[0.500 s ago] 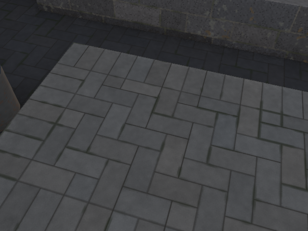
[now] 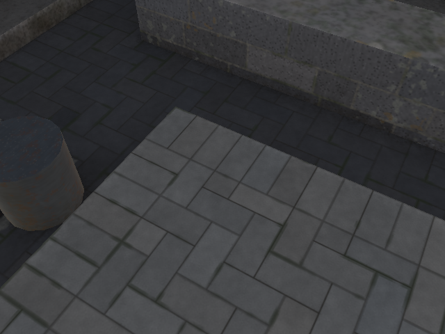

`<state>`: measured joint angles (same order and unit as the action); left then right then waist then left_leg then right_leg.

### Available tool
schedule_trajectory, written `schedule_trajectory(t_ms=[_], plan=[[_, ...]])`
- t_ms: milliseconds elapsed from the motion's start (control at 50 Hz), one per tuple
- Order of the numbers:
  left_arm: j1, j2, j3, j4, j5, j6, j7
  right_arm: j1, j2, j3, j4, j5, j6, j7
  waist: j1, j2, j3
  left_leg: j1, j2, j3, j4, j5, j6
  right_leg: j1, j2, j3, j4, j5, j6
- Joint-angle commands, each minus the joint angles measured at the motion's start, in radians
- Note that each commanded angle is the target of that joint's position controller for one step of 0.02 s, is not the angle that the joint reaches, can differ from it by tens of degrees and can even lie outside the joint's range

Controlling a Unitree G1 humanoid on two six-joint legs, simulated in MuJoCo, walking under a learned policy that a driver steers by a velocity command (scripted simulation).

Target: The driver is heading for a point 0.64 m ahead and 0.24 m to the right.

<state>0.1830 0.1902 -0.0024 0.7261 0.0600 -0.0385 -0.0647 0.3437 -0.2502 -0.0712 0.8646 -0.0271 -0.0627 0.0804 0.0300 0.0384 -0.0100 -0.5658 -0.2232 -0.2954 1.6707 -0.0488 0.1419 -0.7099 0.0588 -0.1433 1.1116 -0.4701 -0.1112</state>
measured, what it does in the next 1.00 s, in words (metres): climbs, turning right: left foot, then right foot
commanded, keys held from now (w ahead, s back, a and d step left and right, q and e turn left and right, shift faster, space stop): e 1.00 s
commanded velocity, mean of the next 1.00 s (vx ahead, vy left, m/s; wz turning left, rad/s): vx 0.08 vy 0.00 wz -0.45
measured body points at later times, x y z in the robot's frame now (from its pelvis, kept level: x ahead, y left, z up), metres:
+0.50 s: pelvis +0.20 +0.01 +0.09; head +0.23 +0.01 +0.54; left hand +0.41 +0.24 -0.01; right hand +0.29 -0.30 +0.01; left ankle +0.29 +0.10 -0.65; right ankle +0.11 -0.11 -0.55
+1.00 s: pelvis +0.20 -0.04 +0.09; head +0.21 -0.09 +0.54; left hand +0.47 +0.12 +0.01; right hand +0.20 -0.36 -0.03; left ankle +0.28 +0.08 -0.57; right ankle +0.18 -0.14 -0.65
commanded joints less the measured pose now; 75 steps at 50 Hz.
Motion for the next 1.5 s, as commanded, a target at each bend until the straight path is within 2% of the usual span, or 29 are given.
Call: schedule_trajectory(t_ms=[20,40,100,160,240,300,340,360,380,400,420,460,480,500,580,740,780,800,820,880,1180,1200,1220,1240,1280,1320,1380,1440,1500], plan=[[-0.037,-0.053,-0.001,0.131,0.003,-0.066,-0.013,0.020,0.007,0.051,-0.153,-0.045,0.009,-0.019,-0.124,0.058,-0.097,-0.472,0.121,-0.043,0.254,-0.054,0.022,0.305,-0.275,0.636,-0.660,0.383,-0.232],[-0.137,-0.102,-0.021,0.135,-0.002,-0.087,0.005,0.041,0.024,0.071,-0.152,-0.042,0.021,-0.040,-0.166,0.007,-0.080,-0.453,0.183,-0.016,0.156,-0.114,0.001,0.210,-0.228,0.511,-0.701,0.369,-0.170],[-0.179,0.012,0.004,0.098,-0.003,-0.135,0.005,-0.096,-0.034,0.064,-0.244,-0.010,-0.020,-0.030,-0.164,0.010,-0.156,-0.044,0.282,0.227,-0.348,-0.058,-0.132,-0.018,-0.041,0.179,-0.736,0.529,-0.043],[0.021,0.208,0.049,0.082,-0.037,-0.186,0.037,-0.158,-0.093,0.039,-0.236,-0.004,-0.051,-0.027,-0.079,-0.107,-0.108,-0.096,0.266,0.276,-0.462,-0.093,-0.255,0.284,-0.084,0.210,-0.709,0.949,0.027],[0.207,0.235,0.099,0.067,-0.052,-0.146,0.018,-0.376,-0.037,0.046,-0.317,-0.004,-0.014,-0.047,0.003,-0.137,-0.062,-0.112,0.225,0.293,-0.895,-0.070,-0.236,0.560,-0.137,0.325,-0.666,1.016,-0.054],[0.133,0.241,0.122,0.011,-0.051,-0.131,-0.002,-0.352,-0.101,0.020,-0.286,0.001,-0.038,-0.073,-0.025,-0.135,-0.061,-0.099,0.226,0.257,-1.066,-0.070,-0.191,0.654,-0.214,0.443,-0.599,1.082,-0.065],[0.040,0.240,0.121,-0.029,-0.057,-0.124,-0.007,-0.192,-0.143,0.001,-0.232,0.034,-0.067,-0.090,-0.112,-0.088,-0.130,0.204,0.206,0.294,-1.224,0.140,-0.107,0.554,-0.160,0.437,-0.499,1.203,0.006],[0.027,0.171,0.092,-0.053,-0.063,-0.120,-0.015,-0.030,-0.176,-0.008,-0.190,0.049,-0.089,-0.105,-0.149,-0.023,-0.280,0.538,0.306,0.229,-1.213,0.467,0.012,0.425,-0.085,0.396,-0.365,1.099,0.078],[0.188,0.034,0.047,-0.074,-0.035,-0.127,0.000,0.028,-0.250,-0.023,-0.213,0.038,-0.097,-0.114,-0.091,0.233,-0.500,0.955,0.634,-0.126,-1.158,0.956,0.359,0.106,0.063,0.333,-0.076,0.343,0.198],[0.219,0.121,0.071,-0.051,-0.031,-0.114,0.008,0.003,-0.196,-0.026,-0.243,-0.020,-0.074,-0.118,-0.114,0.173,-0.511,0.939,0.773,-0.334,-1.259,0.873,0.430,-0.038,0.075,0.287,0.151,-0.265,0.235],[0.136,0.192,0.089,-0.057,-0.026,-0.085,0.018,-0.074,-0.197,-0.039,-0.227,-0.026,-0.074,-0.124,-0.092,0.025,-0.274,0.712,0.690,-0.190,-1.292,0.644,0.286,-0.078,0.010,0.282,0.247,-0.199,0.206],[0.175,0.218,0.097,-0.031,0.018,-0.055,0.052,-0.259,-0.071,0.006,-0.274,0.026,-0.064,-0.118,0.011,0.070,-0.183,0.423,0.556,0.050,-1.384,0.383,0.132,0.049,-0.082,0.266,0.176,-0.060,0.190],[0.032,0.209,0.109,-0.086,-0.116,0.007,0.069,-0.282,-0.061,0.015,-0.268,0.032,-0.027,-0.113,-0.017,-0.024,-0.128,0.416,0.494,0.131,-1.326,0.403,0.071,0.017,-0.084,0.213,0.175,0.000,0.184],[0.047,0.168,0.089,-0.097,-0.126,0.034,0.073,-0.263,-0.090,0.008,-0.255,0.024,-0.005,-0.114,-0.011,-0.004,-0.118,0.357,0.472,0.182,-1.352,0.388,0.071,0.036,-0.077,0.196,0.178,0.054,0.184],[0.032,0.126,0.069,-0.143,-0.088,0.058,0.074,-0.249,-0.163,-0.016,-0.221,0.001,0.032,-0.124,-0.006,0.111,-0.114,0.287,0.485,0.287,-1.399,0.208,0.099,0.129,-0.126,0.156,-0.039,0.152,0.187],[0.013,0.156,0.094,-0.175,-0.072,0.070,0.054,-0.206,-0.186,-0.035,-0.168,0.041,0.050,-0.125,-0.027,0.123,-0.108,0.344,0.532,0.335,-1.285,-0.061,0.015,0.366,-0.086,0.054,-0.502,0.242,0.088],[0.089,0.240,0.127,-0.158,-0.059,0.064,0.064,-0.131,-0.114,-0.023,-0.141,0.030,0.058,-0.128,-0.031,-0.077,-0.085,0.203,0.419,0.440,-1.013,-0.242,-0.110,0.534,-0.152,0.224,-0.677,0.503,0.008],[0.099,0.340,0.143,-0.195,-0.050,0.063,0.079,-0.133,-0.072,-0.008,-0.183,-0.012,0.059,-0.125,-0.056,-0.380,-0.059,-0.104,0.277,0.476,-0.690,-0.603,-0.210,0.652,-0.392,0.559,-0.693,0.808,-0.135],[0.139,0.343,0.144,-0.198,-0.033,0.047,0.070,-0.247,-0.115,-0.021,-0.226,-0.003,0.055,-0.134,0.035,-0.335,-0.126,-0.177,0.225,0.311,-0.538,-0.621,-0.215,0.596,-0.449,0.657,-0.765,0.695,-0.247],[-0.002,0.243,0.117,-0.217,-0.063,0.031,0.083,-0.250,-0.123,-0.032,-0.199,0.020,0.065,-0.143,-0.027,-0.177,-0.085,-0.173,0.263,0.233,-0.483,-0.403,-0.201,0.512,-0.310,0.505,-0.761,0.461,-0.114],[-0.041,0.218,0.112,-0.225,-0.089,0.069,0.103,-0.185,-0.066,-0.012,-0.212,0.037,0.038,-0.098,-0.056,-0.201,-0.120,0.294,0.183,0.262,-1.233,-0.171,-0.154,0.453,-0.189,0.593,-0.659,0.469,-0.070],[-0.014,0.195,0.106,-0.220,-0.088,0.068,0.105,-0.163,-0.099,-0.021,-0.211,0.023,0.037,-0.098,-0.053,-0.148,-0.133,0.404,0.269,0.203,-1.273,-0.081,-0.116,0.374,-0.150,0.554,-0.604,0.370,-0.023],[0.011,0.141,0.091,-0.236,-0.074,0.061,0.102,-0.183,-0.180,-0.037,-0.226,0.000,0.043,-0.104,-0.003,0.090,-0.123,0.484,0.472,0.006,-1.302,0.098,-0.016,0.214,-0.027,0.393,-0.424,0.130,0.042],[-0.037,0.197,0.106,-0.253,-0.066,0.047,0.099,-0.187,-0.173,-0.038,-0.226,-0.018,0.041,-0.101,-0.028,0.290,-0.074,0.403,0.619,-0.193,-1.369,0.194,0.157,0.106,0.057,0.250,-0.243,-0.154,0.105],[-0.020,0.258,0.136,-0.200,-0.073,0.044,0.091,-0.250,-0.111,-0.023,-0.262,-0.004,0.036,-0.114,-0.024,0.114,-0.058,0.384,0.555,-0.096,-1.355,0.127,0.141,0.096,0.021,0.294,0.062,-0.105,0.157],[-0.001,0.202,0.121,-0.169,-0.070,0.063,0.097,-0.288,-0.081,-0.006,-0.273,0.028,0.039,-0.124,-0.013,0.073,-0.030,0.380,0.484,0.006,-1.338,0.114,0.088,0.086,0.014,0.299,0.140,-0.020,0.185],[-0.028,0.078,0.069,-0.163,-0.054,0.061,0.093,-0.301,-0.003,0.028,-0.264,0.024,0.045,-0.114,-0.002,0.094,-0.058,0.359,0.368,0.126,-1.330,0.110,0.047,0.238,-0.054,0.207,-0.139,0.053,0.205],[-0.106,0.100,0.071,-0.183,-0.065,0.051,0.090,-0.195,-0.131,-0.014,-0.250,0.034,0.068,-0.106,-0.069,0.172,-0.050,0.407,0.377,0.062,-1.291,0.122,0.077,0.334,-0.024,0.136,-0.427,0.009,0.204],[-0.028,0.139,0.087,-0.142,-0.074,0.044,0.093,-0.159,-0.153,-0.027,-0.252,0.063,0.078,-0.110,-0.038,0.164,-0.038,0.363,0.383,-0.013,-1.263,0.127,0.055,0.478,-0.009,0.138,-0.732,0.263,0.152]])
Keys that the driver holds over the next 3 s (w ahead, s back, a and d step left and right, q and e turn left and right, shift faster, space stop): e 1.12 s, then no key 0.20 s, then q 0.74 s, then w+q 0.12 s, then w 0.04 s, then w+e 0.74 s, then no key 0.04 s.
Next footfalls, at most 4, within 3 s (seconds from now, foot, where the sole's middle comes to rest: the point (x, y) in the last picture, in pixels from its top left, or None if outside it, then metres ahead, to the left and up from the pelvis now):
0.36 left None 0.33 0.09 -0.69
0.78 right None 0.22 -0.16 -0.69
1.20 left None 0.31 0.03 -0.69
1.52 right None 0.12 -0.14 -0.69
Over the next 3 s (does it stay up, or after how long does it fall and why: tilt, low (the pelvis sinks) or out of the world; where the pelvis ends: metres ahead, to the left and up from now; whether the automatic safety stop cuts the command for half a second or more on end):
stays up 0.44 -0.14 0.08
